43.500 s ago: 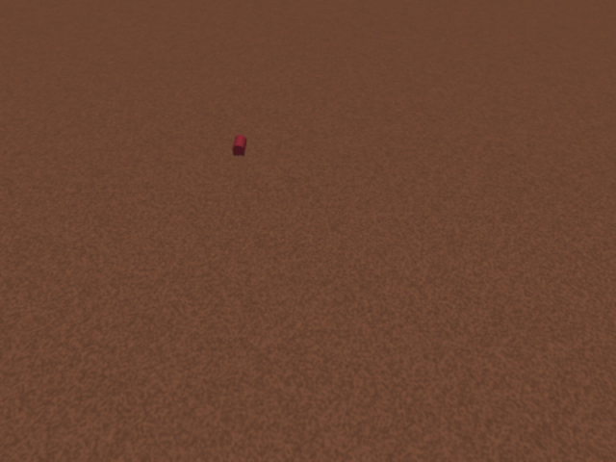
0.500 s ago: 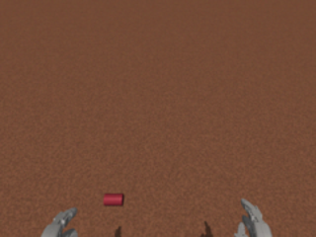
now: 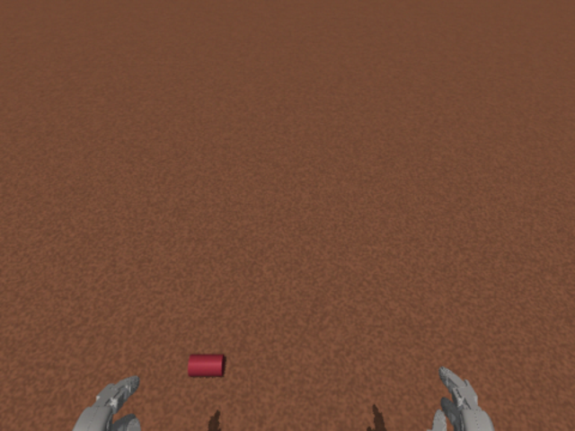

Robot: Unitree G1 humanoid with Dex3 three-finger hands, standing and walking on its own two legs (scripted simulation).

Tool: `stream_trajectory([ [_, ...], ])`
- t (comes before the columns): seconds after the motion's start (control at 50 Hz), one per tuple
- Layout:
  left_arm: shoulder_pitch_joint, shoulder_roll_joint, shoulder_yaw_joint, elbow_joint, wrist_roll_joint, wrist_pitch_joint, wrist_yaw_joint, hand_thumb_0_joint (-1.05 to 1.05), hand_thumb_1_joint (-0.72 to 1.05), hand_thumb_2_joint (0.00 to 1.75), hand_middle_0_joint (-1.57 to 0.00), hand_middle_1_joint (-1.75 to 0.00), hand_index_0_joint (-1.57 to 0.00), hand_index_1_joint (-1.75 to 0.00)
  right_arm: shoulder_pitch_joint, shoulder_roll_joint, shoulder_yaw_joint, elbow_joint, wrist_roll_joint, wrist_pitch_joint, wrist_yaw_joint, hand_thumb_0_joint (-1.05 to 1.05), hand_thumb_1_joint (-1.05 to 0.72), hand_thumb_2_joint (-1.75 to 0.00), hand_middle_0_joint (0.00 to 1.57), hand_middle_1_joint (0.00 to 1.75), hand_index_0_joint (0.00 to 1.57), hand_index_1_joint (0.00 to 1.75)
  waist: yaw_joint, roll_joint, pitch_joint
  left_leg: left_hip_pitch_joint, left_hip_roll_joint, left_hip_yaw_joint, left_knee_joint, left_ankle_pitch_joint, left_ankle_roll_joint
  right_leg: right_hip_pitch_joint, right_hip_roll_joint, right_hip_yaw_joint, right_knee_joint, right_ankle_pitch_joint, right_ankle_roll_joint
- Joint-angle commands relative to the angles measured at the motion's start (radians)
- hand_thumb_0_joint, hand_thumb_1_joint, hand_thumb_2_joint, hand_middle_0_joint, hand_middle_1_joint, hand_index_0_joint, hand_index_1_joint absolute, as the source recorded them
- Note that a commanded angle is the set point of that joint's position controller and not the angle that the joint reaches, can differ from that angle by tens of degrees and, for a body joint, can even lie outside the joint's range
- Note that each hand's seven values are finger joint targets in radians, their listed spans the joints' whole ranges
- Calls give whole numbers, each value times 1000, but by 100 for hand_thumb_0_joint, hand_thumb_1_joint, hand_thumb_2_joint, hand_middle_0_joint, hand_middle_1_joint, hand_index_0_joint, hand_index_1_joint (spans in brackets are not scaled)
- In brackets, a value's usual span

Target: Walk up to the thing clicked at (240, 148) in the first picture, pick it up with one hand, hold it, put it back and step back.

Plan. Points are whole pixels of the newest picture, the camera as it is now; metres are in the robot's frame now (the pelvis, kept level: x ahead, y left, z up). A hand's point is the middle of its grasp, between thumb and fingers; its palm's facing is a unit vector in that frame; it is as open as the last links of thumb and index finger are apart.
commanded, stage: home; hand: left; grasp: from above
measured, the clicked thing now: (206, 365) +0.49 +0.23 -0.68
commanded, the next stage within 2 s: stand in 0.44 s
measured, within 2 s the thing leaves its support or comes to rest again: neither
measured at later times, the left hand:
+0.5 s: hand out of the picture +0.16 +0.18 -0.04, palm faces +0.05 -0.98 -0.21, open 7.4 cm
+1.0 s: hand out of the picture +0.05 +0.24 -0.11, palm faces +0.06 -0.94 -0.34, open 7.4 cm
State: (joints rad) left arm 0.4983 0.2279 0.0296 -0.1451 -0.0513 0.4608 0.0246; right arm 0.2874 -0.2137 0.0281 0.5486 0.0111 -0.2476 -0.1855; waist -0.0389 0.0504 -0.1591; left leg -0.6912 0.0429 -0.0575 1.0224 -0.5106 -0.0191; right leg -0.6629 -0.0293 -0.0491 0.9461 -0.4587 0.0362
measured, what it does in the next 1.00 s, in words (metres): stands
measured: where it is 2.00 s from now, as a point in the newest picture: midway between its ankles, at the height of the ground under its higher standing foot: outside the picture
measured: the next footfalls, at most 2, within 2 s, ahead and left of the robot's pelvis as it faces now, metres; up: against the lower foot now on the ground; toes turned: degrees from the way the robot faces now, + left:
none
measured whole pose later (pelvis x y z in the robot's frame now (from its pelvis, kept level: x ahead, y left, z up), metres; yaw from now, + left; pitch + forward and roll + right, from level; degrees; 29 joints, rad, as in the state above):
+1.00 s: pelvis -0.01 +0.00 +0.04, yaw +1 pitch -2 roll +0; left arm 0.24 0.29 0.05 0.90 0.04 0.02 0.03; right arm 0.21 -0.29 -0.04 0.96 -0.04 -0.01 -0.01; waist 0.02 0.01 0.04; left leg -0.29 0.00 -0.04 0.65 -0.33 -0.01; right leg -0.28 -0.07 -0.04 0.63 -0.32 0.04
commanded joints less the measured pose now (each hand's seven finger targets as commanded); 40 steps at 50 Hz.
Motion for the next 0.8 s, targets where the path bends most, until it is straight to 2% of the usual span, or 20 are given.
stream_trajectory([
  [0.0,-13,88,46,-180,7,-41,3,0,90,90,-20,-30,-20,-30,-71,-126,-53,-163,-2,-55,-12,0,-90,-90,20,30,20,30,5,-3,-74,81,-37,10,-180,254,23,73,46,-35,-139,197,-32],
  [0.02,-26,106,67,-206,6,-46,4,0,90,90,-20,-30,-20,-30,-65,-130,-57,-165,-4,-54,-10,0,-90,-90,20,30,20,30,3,15,-93,88,-35,8,-183,252,20,79,46,-33,-134,195,-34],
  [0.08,-21,124,73,-195,11,-46,6,0,90,90,-20,-30,-20,-30,-66,-133,-60,-159,-5,-51,-13,0,-90,-90,20,30,20,30,2,1,-86,81,-38,13,-175,248,24,82,46,-32,-139,194,-32],
  [0.1,-12,88,42,-183,9,-45,2,0,90,90,-20,-30,-20,-30,-66,-124,-53,-165,-3,-51,-10,0,-90,-90,20,30,20,30,-3,-7,-91,85,-39,12,-173,262,24,81,44,-32,-137,208,-32],
  [0.16,-12,115,71,-193,6,-47,5,0,90,90,-20,-30,-20,-30,-67,-134,-59,-163,-2,-47,-10,0,-90,-90,20,30,20,30,6,9,-80,87,-35,10,-179,259,20,78,46,-33,-133,198,-35],
  [0.24,-7,88,45,-181,4,-44,2,0,90,90,-20,-30,-20,-30,-64,-127,-55,-164,-3,-44,-6,0,-90,-90,20,30,20,30,-3,8,-95,92,-35,4,-177,271,19,76,48,-35,-130,210,-34],
  [0.26,-17,110,67,-196,1,-44,4,0,90,90,-20,-30,-20,-30,-65,-135,-60,-166,-3,-43,-8,0,-90,-90,20,30,20,30,-1,-5,-92,90,-35,9,-172,266,23,81,46,-34,-136,207,-33],
  [0.3,-17,94,47,-198,0,-44,2,0,90,90,-20,-30,-20,-30,-63,-127,-55,-169,-3,-43,-7,0,-90,-90,20,30,20,30,-8,-9,-103,93,-39,16,-160,286,25,88,44,-30,-137,232,-31],
  [0.32,-6,102,64,-196,1,-42,5,0,90,90,-20,-30,-20,-30,-63,-128,-58,-171,-4,-43,-8,0,-90,-90,20,30,20,30,-3,-18,-111,91,-40,22,-153,298,27,95,43,-29,-138,247,-29],
  [0.5,-29,115,63,-198,10,-44,7,0,90,90,-20,-30,-20,-30,-71,-127,-56,-175,-2,-41,-10,0,-90,-90,20,30,20,30,-1,-7,-73,67,-42,20,-171,218,28,73,42,-29,-147,174,-29],
  [0.52,-316,182,63,153,114,-259,42,0,90,90,-20,-30,-20,-30,-123,-248,-94,76,-126,67,50,0,-90,-90,20,30,20,30,70,-57,144,95,-8,-27,-265,409,74,260,-30,22,-163,170,-56],
  [0.54,-215,198,80,339,126,-327,36,0,90,90,-20,-30,-20,-30,-126,-261,-110,94,-126,109,81,0,-90,-90,20,30,20,30,76,-119,55,145,-21,5,-246,411,84,296,-47,90,-210,160,-92],
  [0.56,-212,211,77,383,131,-362,30,0,90,90,-20,-30,-20,-30,-116,-254,-106,89,-129,126,101,0,-90,-90,20,30,20,30,61,-128,27,183,-22,8,-243,411,88,296,-66,126,-217,180,-110],
  [0.58,-232,210,67,409,128,-381,23,0,90,90,-20,-30,-20,-30,-109,-248,-102,82,-132,139,115,0,-90,-90,20,30,20,30,44,-77,49,196,-26,-6,-255,404,84,267,-46,114,-230,216,-106],
  [0.62,-265,217,59,489,116,-411,17,0,90,90,-20,-30,-20,-30,-104,-216,-95,125,-79,144,149,0,-90,-90,20,30,20,30,57,-16,2,276,-22,-17,-313,400,90,334,-57,93,-204,279,-85],
  [0.64,-269,212,64,528,110,-415,16,0,90,90,-20,-30,-20,-30,-117,-224,-100,139,-71,148,157,0,-90,-90,20,30,20,30,69,-34,17,306,-19,-13,-325,402,86,316,-57,96,-214,283,-83],
  [0.68,-279,196,66,605,100,-421,17,0,90,90,-20,-30,-20,-30,-144,-231,-112,157,-60,158,166,0,-90,-90,20,30,20,30,85,-50,18,321,-9,-36,-344,376,82,322,-55,75,-246,245,-68],
  [0.72,-310,203,64,686,102,-436,19,0,90,90,-20,-30,-20,-30,-155,-226,-113,192,-61,173,172,0,-90,-90,20,30,20,30,78,-61,59,307,-13,-39,-385,286,80,337,-64,84,-303,176,-64],
  [0.74,-324,206,68,715,103,-443,17,0,90,90,-20,-30,-20,-30,-142,-231,-115,203,-63,177,170,0,-90,-90,20,30,20,30,67,-65,57,316,-2,-49,-402,290,85,353,-62,79,-298,183,-63],
  [0.78,-316,200,64,778,105,-453,15,0,90,90,-20,-30,-20,-30,-153,-240,-117,230,-67,185,171,0,-90,-90,20,30,20,30,72,-19,93,324,6,-69,-451,230,84,353,-54,64,-338,152,-57],
])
